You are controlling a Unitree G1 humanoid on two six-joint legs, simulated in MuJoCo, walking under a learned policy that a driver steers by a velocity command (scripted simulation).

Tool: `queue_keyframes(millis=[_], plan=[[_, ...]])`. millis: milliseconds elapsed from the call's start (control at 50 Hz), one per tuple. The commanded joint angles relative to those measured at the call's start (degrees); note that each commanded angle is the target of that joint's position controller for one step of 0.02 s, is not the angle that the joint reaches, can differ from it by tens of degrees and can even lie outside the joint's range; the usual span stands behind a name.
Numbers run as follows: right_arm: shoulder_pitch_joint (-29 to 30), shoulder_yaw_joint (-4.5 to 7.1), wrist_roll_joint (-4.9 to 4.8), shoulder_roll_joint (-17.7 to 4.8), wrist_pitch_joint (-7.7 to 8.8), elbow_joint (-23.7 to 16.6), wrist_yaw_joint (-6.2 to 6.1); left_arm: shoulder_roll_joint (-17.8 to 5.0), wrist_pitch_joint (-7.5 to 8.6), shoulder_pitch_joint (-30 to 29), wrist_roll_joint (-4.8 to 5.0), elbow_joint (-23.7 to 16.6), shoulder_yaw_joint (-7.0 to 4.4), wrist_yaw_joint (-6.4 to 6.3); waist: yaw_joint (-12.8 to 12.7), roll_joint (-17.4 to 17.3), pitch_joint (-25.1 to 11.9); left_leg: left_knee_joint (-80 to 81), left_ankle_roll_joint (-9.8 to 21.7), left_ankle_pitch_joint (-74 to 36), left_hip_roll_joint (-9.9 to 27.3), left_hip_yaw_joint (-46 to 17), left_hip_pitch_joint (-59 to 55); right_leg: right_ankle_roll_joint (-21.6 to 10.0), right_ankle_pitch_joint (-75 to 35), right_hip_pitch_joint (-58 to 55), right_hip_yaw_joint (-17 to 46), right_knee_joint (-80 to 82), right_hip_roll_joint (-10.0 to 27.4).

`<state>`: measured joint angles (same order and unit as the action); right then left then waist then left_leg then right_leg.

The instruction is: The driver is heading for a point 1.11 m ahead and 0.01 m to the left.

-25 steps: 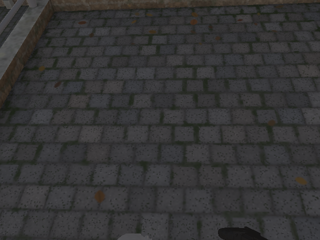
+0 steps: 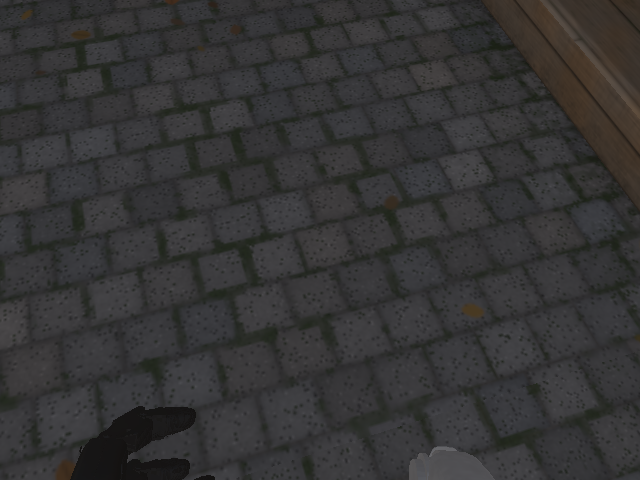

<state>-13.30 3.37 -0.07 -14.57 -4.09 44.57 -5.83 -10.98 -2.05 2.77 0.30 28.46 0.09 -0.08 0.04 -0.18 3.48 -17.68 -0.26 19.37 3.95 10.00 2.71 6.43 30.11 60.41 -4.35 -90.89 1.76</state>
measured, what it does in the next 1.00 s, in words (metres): climbs: right foot 0.16 m higher, then left foot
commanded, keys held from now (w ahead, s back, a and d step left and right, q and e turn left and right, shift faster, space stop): e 0.20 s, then no key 0.80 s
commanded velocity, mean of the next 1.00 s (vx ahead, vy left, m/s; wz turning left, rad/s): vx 0.00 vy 0.00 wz -0.25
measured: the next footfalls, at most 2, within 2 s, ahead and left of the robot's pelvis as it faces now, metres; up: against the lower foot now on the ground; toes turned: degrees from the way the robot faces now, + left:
right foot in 0.04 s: +0.18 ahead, -0.11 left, +0.16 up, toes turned -9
left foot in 0.64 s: +0.23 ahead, +0.15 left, +0.16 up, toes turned -14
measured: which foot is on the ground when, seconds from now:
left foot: down 0.00-0.06, up 0.08-0.62, down 0.64-1.00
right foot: up 0.00-0.02, down 0.04-1.00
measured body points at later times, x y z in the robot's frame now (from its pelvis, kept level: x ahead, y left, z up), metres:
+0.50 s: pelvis +0.11 +0.01 +0.14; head +0.10 -0.02 +0.59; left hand +0.34 +0.18 +0.09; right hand +0.22 -0.25 +0.04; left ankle +0.17 +0.16 -0.47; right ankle +0.14 -0.10 -0.58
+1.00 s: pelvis +0.19 +0.06 +0.16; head +0.19 +0.07 +0.61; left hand +0.34 +0.28 +0.03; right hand +0.24 -0.17 +0.04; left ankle +0.19 +0.16 -0.58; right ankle +0.14 -0.10 -0.58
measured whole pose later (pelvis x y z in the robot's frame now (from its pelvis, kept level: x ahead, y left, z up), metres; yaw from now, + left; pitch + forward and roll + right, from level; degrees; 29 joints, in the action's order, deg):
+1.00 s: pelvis +0.19 +0.06 +0.16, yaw -15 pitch +1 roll +1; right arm -15.4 -1.3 0.7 -8.8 0.4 41.7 -1.4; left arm -12.4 0.1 16.0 -0.3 44.2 -1.4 -1.9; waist 0.3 1.6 -2.0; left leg -27.5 3.1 16.3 -3.4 1.7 12.2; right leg 5.1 16.0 14.2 7.7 -28.8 3.3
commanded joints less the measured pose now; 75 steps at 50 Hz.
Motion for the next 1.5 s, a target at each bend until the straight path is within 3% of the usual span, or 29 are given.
queue_keyframes(millis=[20,40,60,80,100,120,140,160,180,220,240,280,320,360,420,480,540,580,600,620,640,660,680,700,740,880,960,1140,1500], plan=[[4.4,3.10,-1.19,-15.0,-0.68,-5.4,-0.33,-1.6,0.79,-2.4,0.13,-7.8,0.94,1.20,-2.9,-10.1,-12.8,0.2,9.2,-80.7,12.6,-2.7,-2.7,-5.1,4.7,-18.3,-6.9,24.0,-2.6],[0.0,2.93,-1.05,-15.4,0.31,-2.3,0.83,-4.7,0.93,4.7,-1.40,-4.5,0.12,2.01,-3.9,-11.2,-17.7,-6.6,10.3,-110.4,13.9,-0.1,-6.5,-9.9,-4.0,-24.8,-6.6,21.4,-6.3],[1.2,2.76,-0.96,-15.6,1.20,-3.3,1.32,-9.6,1.55,13.6,-1.66,-1.0,-2.07,2.08,-8.7,-6.4,-22.7,-18.7,7.3,-113.7,9.8,-0.2,-1.3,-15.5,-8.9,-35.1,1.9,26.6,-7.0],[2.5,2.34,-1.22,-15.6,3.32,-5.6,2.57,-15.1,1.47,20.5,-1.62,0.4,-4.22,1.39,-12.0,1.4,-29.8,-34.0,5.4,-98.2,5.5,-3.5,9.0,-21.3,-7.6,-49.6,17.7,35.2,-2.7],[5.7,0.83,-0.76,-10.4,4.94,-7.0,5.15,-18.3,1.08,19.0,-0.68,0.4,-5.30,-0.02,-10.5,18.8,-31.1,-54.8,2.5,-10.3,-7.4,-6.6,22.2,-27.0,-12.9,-57.2,40.3,56.1,6.6],[4.8,0.60,-0.73,-8.3,6.17,-6.4,7.47,-16.3,1.84,12.7,-2.63,-2.6,-4.38,-1.20,-7.1,15.1,-33.1,-78.9,2.4,-0.5,-11.2,-19.9,27.9,-27.6,-3.3,-54.4,54.9,61.7,10.7],[9.0,0.02,-0.97,-5.7,6.10,-8.9,7.98,-12.7,2.43,10.8,-1.29,-2.6,-3.23,-1.43,-6.9,8.8,-25.2,-87.2,2.5,0.5,-10.3,-20.2,33.5,-23.6,-2.6,-47.1,50.0,62.1,10.4],[10.8,-1.22,-0.45,-1.9,5.95,-11.7,7.31,-10.5,3.21,10.4,0.26,-1.3,-2.81,-0.98,-4.7,2.8,-15.3,-89.2,3.1,1.0,-9.3,-18.7,36.7,-20.2,-2.7,-40.3,42.7,61.6,7.8],[8.3,-2.09,0.54,0.1,5.88,-12.7,6.68,-8.5,3.82,9.2,1.33,-0.2,-2.61,-0.60,-1.1,-1.5,-7.8,-89.0,3.6,0.7,-7.6,-17.4,39.5,-17.9,-0.9,-35.3,37.2,60.7,5.2],[1.9,-2.77,0.29,0.3,5.25,-13.0,5.92,-5.5,4.44,4.7,1.49,-0.5,-2.05,-0.56,3.4,-0.4,-2.9,-88.2,3.2,-2.1,-5.5,-17.4,37.7,-16.2,-2.6,-28.5,28.7,60.8,1.9],[-0.1,-3.13,0.07,0.4,4.81,-13.3,5.12,-5.0,4.55,4.6,1.53,-0.4,-1.68,-0.30,4.2,0.8,-2.6,-83.5,2.6,-2.8,-4.5,-17.0,37.7,-15.9,-7.0,-29.3,23.8,60.7,0.7],[2.0,-3.55,0.34,0.2,4.00,-14.3,3.22,-3.3,3.80,4.9,0.57,-0.8,-0.94,-1.14,3.4,1.7,-2.0,-75.4,0.5,-4.5,-3.7,-16.0,37.9,-16.8,-16.4,-29.5,21.0,61.1,0.7],[5.1,-3.38,0.56,-1.0,3.65,-15.8,1.23,-5.0,3.11,6.5,-0.35,-1.2,-1.08,-1.69,1.9,5.9,-4.6,-68.4,-2.0,-2.9,-4.3,-13.5,39.2,-18.8,-24.3,-34.6,24.0,64.4,2.9],[4.9,-2.75,-0.14,-2.4,3.61,-14.8,0.65,-6.3,3.39,6.7,-1.48,-1.9,-1.17,-2.16,0.4,8.1,-8.3,-68.5,-3.4,-5.4,-4.2,-12.4,38.6,-18.9,-28.2,-36.6,25.0,65.0,5.5],[5.4,-2.85,-0.56,-1.3,3.11,-15.0,0.72,-6.1,2.20,7.2,-1.89,-2.6,-0.57,-3.19,-0.7,8.7,-9.6,-66.9,-4.8,-7.0,-4.4,-12.6,39.3,-19.4,-19.2,-37.5,26.2,66.0,6.3],[5.8,-3.56,-0.52,0.5,3.11,-15.4,1.34,-5.4,1.47,5.7,-1.27,-3.3,-0.30,-3.48,-1.0,9.6,-9.4,-55.6,-4.9,-6.2,-3.3,-12.3,38.9,-18.5,-12.8,-40.4,26.5,66.0,6.0],[4.8,-3.98,-0.33,1.6,3.49,-14.8,2.88,-6.4,1.26,6.4,-0.86,-2.8,-0.98,-2.62,-2.2,11.7,-9.7,-39.1,-3.5,1.6,-2.2,-10.8,29.7,-18.6,-14.9,-41.0,26.4,66.2,7.2],[2.9,-3.08,-0.65,0.4,3.94,-13.2,4.08,-7.0,1.20,7.1,0.10,-1.1,-1.61,-1.69,-2.3,12.3,-7.9,-25.3,-2.1,4.1,-2.6,-9.2,21.9,-18.2,-14.7,-40.3,26.1,65.5,7.3],[0.2,-2.70,-0.51,1.0,4.22,-11.5,4.57,-5.6,1.18,6.9,0.81,0.0,-1.24,-1.50,-0.6,11.0,-7.5,-14.1,-1.1,-2.9,-3.3,-7.7,15.4,-17.0,-14.5,-39.2,24.2,63.6,5.8],[-1.4,-2.36,0.36,0.9,4.51,-10.4,4.86,-3.5,1.70,9.2,0.88,1.7,-0.62,-1.25,-0.5,9.2,-7.6,-9.3,-0.4,-7.6,-3.2,-9.4,9.5,-14.6,-13.6,-37.5,22.2,60.8,3.3],[-2.8,-1.94,1.91,-2.8,5.08,-10.9,5.29,0.0,2.35,11.8,-0.03,3.0,0.24,-0.91,-1.7,-0.9,-8.2,-6.6,2.1,-19.0,5.2,-21.5,4.1,-9.9,-6.1,-32.1,16.3,49.8,-2.5],[0.6,-2.62,2.71,-2.7,5.05,-12.0,5.32,0.7,2.90,13.6,-0.44,2.8,0.20,-0.54,-5.1,-12.9,-6.7,-1.1,9.4,-21.5,11.2,-30.3,8.5,-5.7,-0.2,-29.7,11.7,50.4,-4.0],[3.5,-3.05,2.65,-0.2,5.42,-12.5,5.47,-2.5,3.01,10.8,-0.18,3.0,-0.65,-0.70,-3.8,-15.1,-5.3,1.5,12.5,-8.9,11.3,-32.0,13.8,-3.8,-3.7,-33.2,10.8,52.0,-0.7],[5.2,-3.68,2.27,1.8,5.68,-12.2,5.51,-3.5,2.84,7.5,0.24,3.7,-1.14,-0.87,-2.6,-11.6,-3.8,0.1,10.5,-2.0,7.5,-27.7,14.9,-3.5,-10.7,-36.4,10.6,55.6,0.0],[2.2,-3.20,1.63,-0.7,5.75,-10.4,5.07,-2.5,2.13,5.2,-0.48,4.8,-1.19,-1.18,-0.1,-9.3,-3.8,0.2,7.4,2.6,4.1,-24.0,13.9,-3.6,-15.1,-39.2,10.1,57.4,-1.1],[-1.9,-2.94,0.61,-1.3,5.65,-7.4,4.20,-4.0,2.75,10.3,-0.70,9.7,-1.90,-1.71,0.7,-3.8,-5.5,-2.1,7.1,-13.8,2.7,-20.4,5.3,-3.0,-19.6,-40.0,10.3,62.7,0.3],[-2.8,-2.82,0.67,-0.6,5.21,-6.2,4.22,-4.4,2.99,12.6,-0.64,12.2,-2.07,-2.00,0.8,-1.4,-7.1,-3.9,7.7,-23.3,1.8,-18.6,2.3,-2.8,-22.4,-41.2,10.1,63.5,0.8],[-4.7,-2.38,0.49,-0.5,4.40,-2.6,4.45,-5.8,2.79,15.3,-0.56,16.3,-2.29,-2.33,0.6,0.5,-6.4,-5.8,6.5,-28.9,-1.4,-14.0,2.6,-4.1,-29.9,-45.0,9.8,63.8,1.1],[-9.0,-2.83,0.71,-0.2,3.48,5.1,3.52,-5.0,2.90,17.3,-0.25,23.7,-1.75,-2.34,0.6,1.0,-2.2,-4.2,4.2,-14.9,-3.0,-12.0,6.0,-6.4,-27.4,-45.8,8.8,67.6,-0.2]])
